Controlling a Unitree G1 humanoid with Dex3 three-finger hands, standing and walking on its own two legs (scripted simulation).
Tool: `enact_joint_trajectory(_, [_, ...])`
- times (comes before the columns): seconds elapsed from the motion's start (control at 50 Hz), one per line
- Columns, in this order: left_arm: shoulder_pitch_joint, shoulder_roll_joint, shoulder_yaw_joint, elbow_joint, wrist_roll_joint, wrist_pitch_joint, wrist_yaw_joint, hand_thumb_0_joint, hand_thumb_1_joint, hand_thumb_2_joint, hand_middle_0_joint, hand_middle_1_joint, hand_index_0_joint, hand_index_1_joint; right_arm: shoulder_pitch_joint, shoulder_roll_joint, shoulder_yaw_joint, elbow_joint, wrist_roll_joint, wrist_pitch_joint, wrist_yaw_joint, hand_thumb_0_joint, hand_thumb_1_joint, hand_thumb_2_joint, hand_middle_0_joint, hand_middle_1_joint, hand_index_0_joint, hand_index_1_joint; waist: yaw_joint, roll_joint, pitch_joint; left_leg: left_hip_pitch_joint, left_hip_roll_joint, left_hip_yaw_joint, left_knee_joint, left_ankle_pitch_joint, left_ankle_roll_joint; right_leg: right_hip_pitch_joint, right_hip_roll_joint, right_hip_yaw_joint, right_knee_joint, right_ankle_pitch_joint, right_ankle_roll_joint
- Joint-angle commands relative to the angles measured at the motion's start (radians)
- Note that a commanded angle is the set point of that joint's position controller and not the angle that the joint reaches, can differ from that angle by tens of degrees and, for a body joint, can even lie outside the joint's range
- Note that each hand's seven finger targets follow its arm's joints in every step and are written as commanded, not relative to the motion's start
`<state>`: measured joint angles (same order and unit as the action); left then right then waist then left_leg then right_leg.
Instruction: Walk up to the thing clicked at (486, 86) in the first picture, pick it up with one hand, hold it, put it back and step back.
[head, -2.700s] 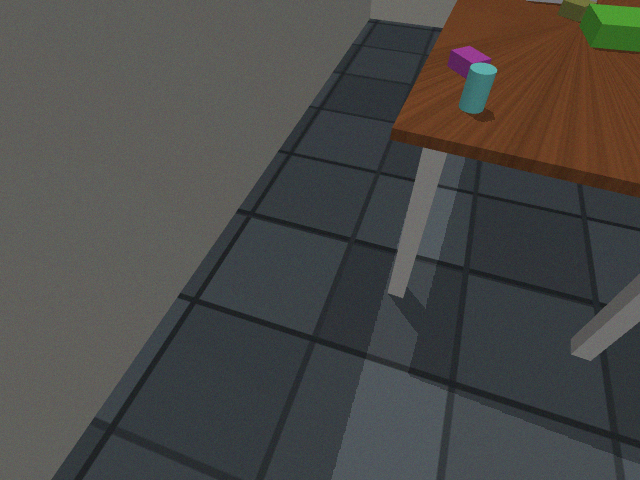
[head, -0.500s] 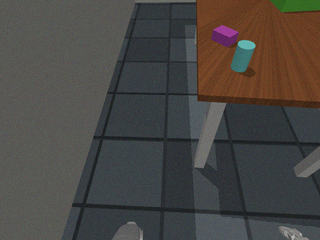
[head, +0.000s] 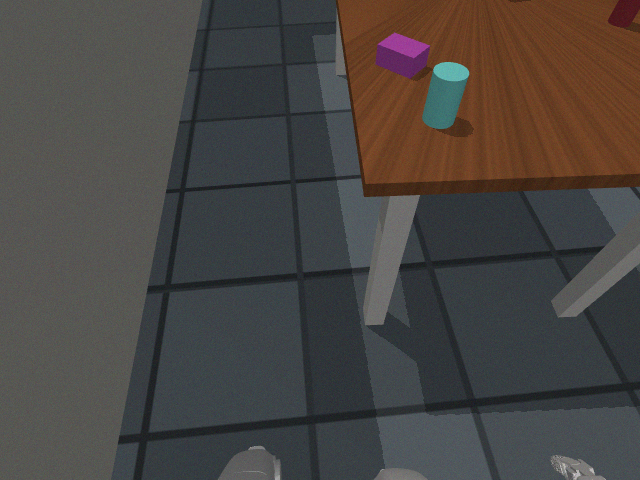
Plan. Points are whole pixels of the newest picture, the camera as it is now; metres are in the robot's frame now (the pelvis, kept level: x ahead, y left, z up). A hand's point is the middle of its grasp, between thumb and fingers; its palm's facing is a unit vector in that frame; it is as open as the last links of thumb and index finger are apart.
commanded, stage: walk up
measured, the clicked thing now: (444, 96) +0.70 -0.21 +0.06
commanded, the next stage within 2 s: stand in 1.42 s
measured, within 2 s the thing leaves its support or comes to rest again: neither
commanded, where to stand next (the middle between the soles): +0.06 -0.02 m, yaw +3 degrees
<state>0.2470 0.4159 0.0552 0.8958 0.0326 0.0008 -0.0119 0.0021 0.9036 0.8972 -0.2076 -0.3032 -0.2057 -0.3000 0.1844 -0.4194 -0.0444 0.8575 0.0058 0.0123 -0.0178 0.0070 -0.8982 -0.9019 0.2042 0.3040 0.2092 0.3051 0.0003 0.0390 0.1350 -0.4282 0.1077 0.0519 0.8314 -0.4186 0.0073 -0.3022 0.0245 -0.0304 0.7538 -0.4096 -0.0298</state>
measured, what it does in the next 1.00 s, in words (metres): stands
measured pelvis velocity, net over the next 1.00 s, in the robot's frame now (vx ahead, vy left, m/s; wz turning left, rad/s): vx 0.00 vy -0.01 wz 0.04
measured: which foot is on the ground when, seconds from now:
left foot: down 0.00-1.00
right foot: down 0.00-1.00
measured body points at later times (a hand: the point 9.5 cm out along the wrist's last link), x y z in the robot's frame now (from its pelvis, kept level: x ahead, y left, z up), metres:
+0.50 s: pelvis -0.01 -0.02 +0.02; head -0.01 -0.02 +0.47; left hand +0.10 +0.27 -0.10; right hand +0.06 -0.33 -0.10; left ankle +0.00 +0.13 -0.71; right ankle +0.00 -0.12 -0.71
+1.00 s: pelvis +0.00 -0.01 +0.04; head +0.01 -0.01 +0.49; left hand +0.08 +0.29 -0.10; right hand +0.09 -0.31 -0.09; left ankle +0.00 +0.13 -0.71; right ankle +0.00 -0.12 -0.71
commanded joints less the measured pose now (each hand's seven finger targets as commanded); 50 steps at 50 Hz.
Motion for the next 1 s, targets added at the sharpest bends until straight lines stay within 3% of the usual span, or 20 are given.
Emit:
enact_joint_trajectory(0.0, [-0.037,0.239,0.063,-0.093,-0.002,-0.019,0.014,0.0,0.9,0.9,-0.2,-0.3,-0.2,-0.3,-0.032,-0.195,-0.049,-0.06,0.006,-0.031,-0.016,0.0,-0.9,-0.9,0.2,0.3,0.2,0.3,0.01,-0.195,-0.083,0.014,-0.066,-0.069,0.114,-0.191,0.027,-0.032,-0.297,0.363,-0.293,0.443,-0.228])
enact_joint_trajectory(0.02, [-0.049,0.22,0.056,-0.099,0.0,-0.02,0.019,0.0,0.9,0.9,-0.2,-0.3,-0.2,-0.3,-0.011,-0.189,-0.044,-0.041,0.014,-0.038,-0.016,0.0,-0.9,-0.9,0.2,0.3,0.2,0.3,0.006,-0.195,-0.099,-0.026,-0.091,-0.058,0.104,-0.135,0.029,0.058,-0.256,0.289,-0.25,0.596,-0.204])
enact_joint_trajectory(0.04, [-0.036,0.213,0.055,-0.09,0.0,-0.023,0.024,0.0,0.9,0.9,-0.2,-0.3,-0.2,-0.3,0.004,-0.17,-0.035,-0.032,0.019,-0.042,-0.017,0.0,-0.9,-0.9,0.2,0.3,0.2,0.3,0.011,-0.215,-0.126,-0.035,-0.094,-0.055,0.07,-0.096,0.027,0.114,-0.25,0.276,-0.224,0.685,-0.194])
enact_joint_trajectory(0.08, [-0.036,0.21,0.05,-0.09,-0.004,-0.022,0.023,0.0,0.9,0.9,-0.2,-0.3,-0.2,-0.3,0.02,-0.159,-0.023,-0.013,0.016,-0.051,-0.017,0.0,-0.9,-0.9,0.2,0.3,0.2,0.3,0.015,-0.213,-0.15,0.043,-0.089,-0.025,-0.085,-0.033,0.016,0.126,-0.22,0.244,-0.203,0.655,-0.167])
enact_joint_trajectory(0.12, [-0.086,0.209,0.049,-0.099,-0.016,-0.014,0.019,0.0,0.9,0.9,-0.2,-0.3,-0.2,-0.3,0.079,-0.149,-0.019,0.022,0.005,-0.07,-0.015,0.0,-0.9,-0.9,0.2,0.3,0.2,0.3,-0.016,-0.195,-0.198,0.17,-0.094,-0.016,-0.311,0.163,0.022,0.124,-0.2,0.189,-0.113,0.612,-0.126])
enact_joint_trajectory(0.14, [-0.115,0.191,0.043,-0.106,-0.024,-0.01,0.017,0.0,0.9,0.9,-0.2,-0.3,-0.2,-0.3,0.114,-0.167,-0.028,0.044,-0.005,-0.078,-0.018,0.0,-0.9,-0.9,0.2,0.3,0.2,0.3,-0.033,-0.158,-0.226,0.274,-0.062,-0.07,-0.375,0.284,0.041,0.065,-0.187,0.166,-0.057,0.548,-0.093])
enact_joint_trajectory(0.16, [-0.117,0.151,0.031,-0.111,-0.033,-0.009,0.015,0.0,0.9,0.9,-0.2,-0.3,-0.2,-0.3,0.112,-0.215,-0.041,0.046,-0.018,-0.086,-0.022,0.0,-0.9,-0.9,0.2,0.3,0.2,0.3,-0.028,-0.043,-0.239,0.357,0.06,-0.265,-0.406,0.414,0.087,-0.045,-0.123,0.121,0.025,0.42,-0.04])
enact_joint_trajectory(0.18, [-0.093,0.111,0.017,-0.107,-0.037,-0.006,0.015,0.0,0.9,0.9,-0.2,-0.3,-0.2,-0.3,0.067,-0.25,-0.041,0.027,-0.026,-0.094,-0.02,0.0,-0.9,-0.9,0.2,0.3,0.2,0.3,-0.001,0.039,-0.228,0.399,0.196,-0.446,-0.428,0.483,0.157,-0.147,-0.061,0.081,0.026,0.131,-0.002])
enact_joint_trajectory(0.2, [-0.084,0.163,0.032,-0.07,-0.032,0.001,0.021,0.0,0.9,0.9,-0.2,-0.3,-0.2,-0.3,0.011,-0.299,-0.048,0.021,-0.014,-0.092,-0.015,0.0,-0.9,-0.9,0.2,0.3,0.2,0.3,0.009,0.095,-0.181,0.269,0.266,-0.482,-0.401,0.476,0.256,-0.069,-0.067,0.076,0.03,-0.107,0.002])
enact_joint_trajectory(0.22, [-0.073,0.17,0.033,-0.052,-0.024,-0.007,0.021,0.0,0.9,0.9,-0.2,-0.3,-0.2,-0.3,-0.038,-0.272,-0.039,0.017,-0.018,-0.09,-0.011,0.0,-0.9,-0.9,0.2,0.3,0.2,0.3,0.031,0.076,-0.153,0.192,0.242,-0.437,-0.383,0.49,0.241,0.003,-0.087,0.096,-0.04,-0.086,-0.006])
enact_joint_trajectory(0.24, [-0.08,0.167,0.033,-0.04,-0.019,-0.016,0.016,0.0,0.9,0.9,-0.2,-0.3,-0.2,-0.3,-0.063,-0.237,-0.026,0.02,-0.016,-0.087,-0.007,0.0,-0.9,-0.9,0.2,0.3,0.2,0.3,0.046,0.064,-0.144,0.16,0.165,-0.319,-0.363,0.458,0.174,0.059,-0.092,0.104,-0.165,0.029,-0.017])
enact_joint_trajectory(0.26, [-0.083,0.171,0.036,-0.023,-0.022,-0.023,0.009,0.0,0.9,0.9,-0.2,-0.3,-0.2,-0.3,-0.075,-0.212,-0.014,0.021,-0.012,-0.085,-0.004,0.0,-0.9,-0.9,0.2,0.3,0.2,0.3,0.047,0.059,-0.155,0.142,0.078,-0.206,-0.336,0.44,0.103,0.121,-0.101,0.111,-0.219,0.207,-0.027])
enact_joint_trajectory(0.28, [-0.087,0.185,0.039,-0.018,-0.023,-0.029,0.008,0.0,0.9,0.9,-0.2,-0.3,-0.2,-0.3,-0.072,-0.191,-0.006,0.023,-0.005,-0.084,-0.005,0.0,-0.9,-0.9,0.2,0.3,0.2,0.3,0.04,0.048,-0.163,0.119,0.022,-0.152,-0.303,0.409,0.054,0.161,-0.125,0.15,-0.242,0.343,-0.047])
enact_joint_trajectory(0.3, [-0.112,0.2,0.04,-0.015,-0.023,-0.032,0.009,0.0,0.9,0.9,-0.2,-0.3,-0.2,-0.3,-0.043,-0.17,0.0,0.036,0.0,-0.081,-0.003,0.0,-0.9,-0.9,0.2,0.3,0.2,0.3,0.023,0.016,-0.168,0.096,-0.012,-0.126,-0.296,0.354,0.027,0.182,-0.16,0.194,-0.273,0.349,-0.064])
enact_joint_trajectory(0.34, [-0.184,0.193,0.033,-0.01,-0.025,-0.027,0.004,0.0,0.9,0.9,-0.2,-0.3,-0.2,-0.3,-0.011,-0.165,0.002,0.074,-0.005,-0.072,0.002,0.0,-0.9,-0.9,0.2,0.3,0.2,0.3,-0.009,0.01,-0.132,0.149,-0.032,-0.128,-0.373,0.123,0.029,0.072,-0.184,0.204,-0.304,0.136,-0.079])
enact_joint_trajectory(0.36, [-0.193,0.176,0.026,-0.006,-0.025,-0.024,0.002,0.0,0.9,0.9,-0.2,-0.3,-0.2,-0.3,-0.033,-0.174,0.0,0.079,-0.011,-0.069,0.005,0.0,-0.9,-0.9,0.2,0.3,0.2,0.3,-0.003,0.016,-0.106,0.164,-0.023,-0.144,-0.397,0.075,0.038,0.032,-0.163,0.188,-0.326,0.054,-0.061])
enact_joint_trajectory(0.4, [-0.192,0.164,0.02,0.021,-0.023,-0.024,0.0,0.0,0.9,0.9,-0.2,-0.3,-0.2,-0.3,-0.073,-0.176,0.001,0.082,-0.011,-0.069,0.01,0.0,-0.9,-0.9,0.2,0.3,0.2,0.3,0.011,-0.005,-0.094,0.157,-0.009,-0.154,-0.398,0.09,0.045,0.044,-0.139,0.165,-0.382,0.006,-0.048])
enact_joint_trajectory(0.48, [-0.233,0.174,0.024,0.052,-0.02,-0.032,0.0,0.0,0.9,0.9,-0.2,-0.3,-0.2,-0.3,-0.031,-0.154,0.013,0.122,-0.009,-0.069,0.011,0.0,-0.9,-0.9,0.2,0.3,0.2,0.3,-0.008,-0.096,-0.119,0.201,-0.037,-0.112,-0.391,0.191,0.021,0.082,-0.176,0.199,-0.441,0.081,-0.049])
enact_joint_trajectory(0.64, [-0.249,0.148,0.023,0.106,-0.03,-0.028,0.0,0.0,0.9,0.9,-0.2,-0.3,-0.2,-0.3,-0.053,-0.163,0.016,0.165,-0.014,-0.069,0.004,0.0,-0.9,-0.9,0.2,0.3,0.2,0.3,-0.001,-0.073,-0.165,0.256,-0.004,-0.125,-0.438,0.326,0.016,0.154,-0.156,0.134,-0.45,0.217,-0.025])
enact_joint_trajectory(0.98, [-0.243,0.137,0.02,0.168,-0.031,-0.016,0.002,0.0,0.9,0.9,-0.2,-0.3,-0.2,-0.3,-0.105,-0.155,0.017,0.197,-0.014,-0.067,-0.003,0.0,-0.9,-0.9,0.2,0.3,0.2,0.3,0.008,-0.031,-0.161,0.253,0.015,-0.154,-0.501,0.402,0.019,0.22,-0.148,0.082,-0.455,0.3,0.0])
